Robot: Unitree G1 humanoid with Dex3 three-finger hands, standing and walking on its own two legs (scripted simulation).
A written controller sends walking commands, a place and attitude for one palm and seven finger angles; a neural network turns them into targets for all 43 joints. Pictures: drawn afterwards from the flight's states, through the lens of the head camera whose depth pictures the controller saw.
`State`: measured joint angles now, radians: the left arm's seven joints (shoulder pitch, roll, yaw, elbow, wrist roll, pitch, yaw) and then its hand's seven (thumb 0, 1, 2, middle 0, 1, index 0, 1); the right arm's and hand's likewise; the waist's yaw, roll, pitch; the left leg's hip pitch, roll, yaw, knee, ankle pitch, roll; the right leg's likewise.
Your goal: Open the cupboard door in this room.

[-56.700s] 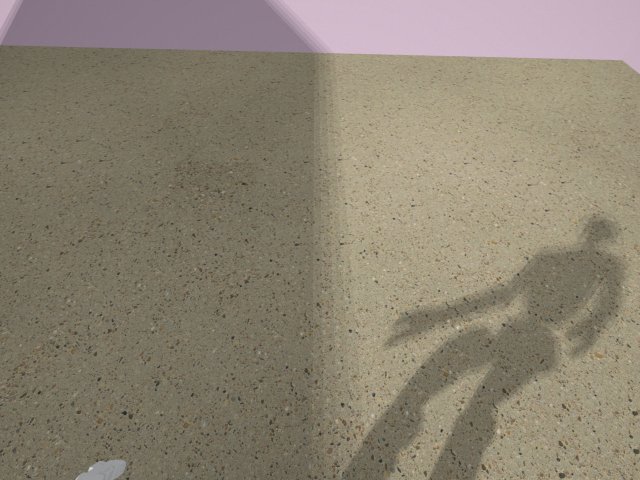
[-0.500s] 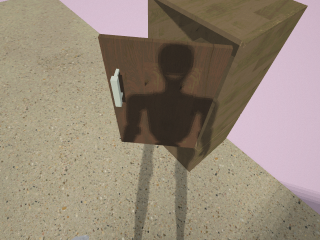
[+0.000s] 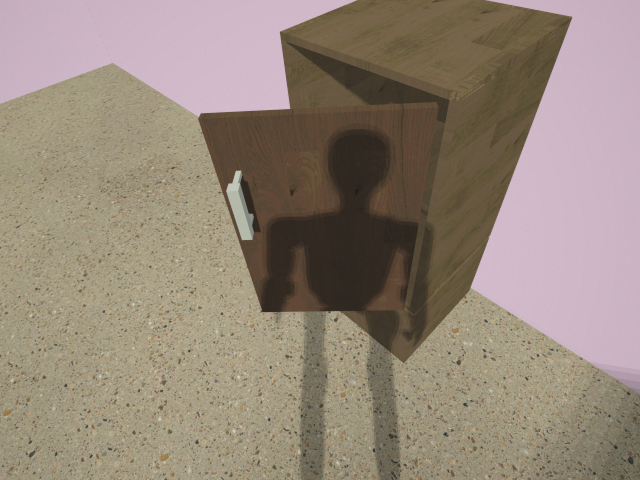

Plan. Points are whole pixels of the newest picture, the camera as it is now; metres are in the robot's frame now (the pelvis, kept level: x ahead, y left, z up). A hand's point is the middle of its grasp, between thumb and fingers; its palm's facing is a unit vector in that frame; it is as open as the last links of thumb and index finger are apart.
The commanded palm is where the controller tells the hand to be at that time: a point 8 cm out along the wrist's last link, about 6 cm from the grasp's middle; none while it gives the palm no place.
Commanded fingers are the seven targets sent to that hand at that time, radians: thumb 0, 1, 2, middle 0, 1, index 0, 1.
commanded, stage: look again from close up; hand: left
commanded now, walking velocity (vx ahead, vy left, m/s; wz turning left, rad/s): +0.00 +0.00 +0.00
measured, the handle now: (242, 205) +0.58 +0.19 -0.01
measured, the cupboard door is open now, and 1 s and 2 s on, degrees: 44 44 44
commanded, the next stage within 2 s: raise the hand with hooked fingers in 0.54 s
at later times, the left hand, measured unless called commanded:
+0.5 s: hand out of the picture +0.01 +0.14 -0.16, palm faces +0.02 -0.97 -0.23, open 7.3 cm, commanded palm none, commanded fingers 0.00 0.90 0.90 -0.20 -0.30 -0.20 -0.30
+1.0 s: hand (225, 437) +0.18 +0.14 -0.03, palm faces +0.00 -1.00 -0.01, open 8.2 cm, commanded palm +0.13 +0.21 -0.05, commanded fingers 0.00 0.46 0.71 -0.23 -0.58 -0.23 -0.58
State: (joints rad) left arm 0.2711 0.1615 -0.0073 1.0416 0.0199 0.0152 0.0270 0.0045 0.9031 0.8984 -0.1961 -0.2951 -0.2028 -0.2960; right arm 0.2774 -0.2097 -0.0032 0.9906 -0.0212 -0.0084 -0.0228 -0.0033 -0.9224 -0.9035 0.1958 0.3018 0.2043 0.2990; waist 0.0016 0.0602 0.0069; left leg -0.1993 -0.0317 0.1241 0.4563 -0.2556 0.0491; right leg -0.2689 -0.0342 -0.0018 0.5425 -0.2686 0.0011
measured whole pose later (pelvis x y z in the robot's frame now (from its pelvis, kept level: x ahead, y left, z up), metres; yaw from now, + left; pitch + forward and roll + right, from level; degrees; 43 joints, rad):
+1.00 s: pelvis -0.01 -0.04 -0.07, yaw +2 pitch +11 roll +2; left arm 0.35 0.16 0.14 0.24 -0.26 -0.61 -0.36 0.01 0.69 0.80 -0.21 -0.44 -0.22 -0.44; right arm 0.11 -0.32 -0.10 0.55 0.02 -0.28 -0.02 0.01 -0.91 -0.90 0.19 0.30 0.20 0.30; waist 0.01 -0.04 -0.15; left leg -0.73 0.00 0.02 1.01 -0.48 -0.02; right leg -0.77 -0.01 -0.06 1.05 -0.48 -0.07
